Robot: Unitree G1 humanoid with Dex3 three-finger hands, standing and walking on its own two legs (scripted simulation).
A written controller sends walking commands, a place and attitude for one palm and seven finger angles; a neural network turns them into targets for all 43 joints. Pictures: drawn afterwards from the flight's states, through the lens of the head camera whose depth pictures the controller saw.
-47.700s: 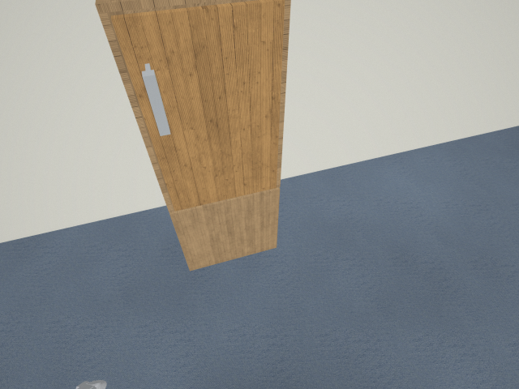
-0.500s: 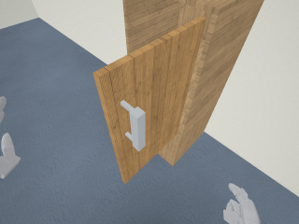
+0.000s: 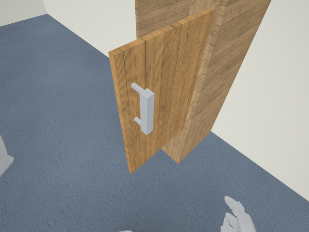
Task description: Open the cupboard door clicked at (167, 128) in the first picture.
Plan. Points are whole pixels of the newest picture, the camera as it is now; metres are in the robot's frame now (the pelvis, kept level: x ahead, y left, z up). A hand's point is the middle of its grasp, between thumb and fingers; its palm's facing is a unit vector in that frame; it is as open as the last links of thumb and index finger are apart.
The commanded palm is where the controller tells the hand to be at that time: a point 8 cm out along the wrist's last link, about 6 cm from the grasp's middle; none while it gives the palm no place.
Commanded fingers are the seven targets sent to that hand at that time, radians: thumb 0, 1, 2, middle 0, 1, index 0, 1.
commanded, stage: step back with the hand held close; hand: left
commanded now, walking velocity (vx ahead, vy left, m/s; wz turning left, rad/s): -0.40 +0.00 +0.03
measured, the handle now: (141, 109) +0.40 +0.08 +0.09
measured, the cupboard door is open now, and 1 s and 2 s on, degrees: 90 90 90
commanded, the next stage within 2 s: stop stepping back and stand still in 0.24 s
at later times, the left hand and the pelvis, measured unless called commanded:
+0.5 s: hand out of the picture +0.07 +0.25 +0.17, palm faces +0.33 -0.80 -0.50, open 7.4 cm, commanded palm +0.02 +0.29 +0.18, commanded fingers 0.00 0.90 0.90 -0.20 -0.30 -0.20 -0.30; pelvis -0.13 -0.01 +0.01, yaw -2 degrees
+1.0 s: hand out of the picture +0.00 +0.26 +0.17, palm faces +0.47 -0.77 -0.43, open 7.4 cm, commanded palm -0.07 +0.29 +0.18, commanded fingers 0.00 0.90 0.90 -0.20 -0.30 -0.20 -0.30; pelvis -0.20 -0.01 +0.00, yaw +1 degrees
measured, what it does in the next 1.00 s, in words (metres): walks backwards: right foot, then left foot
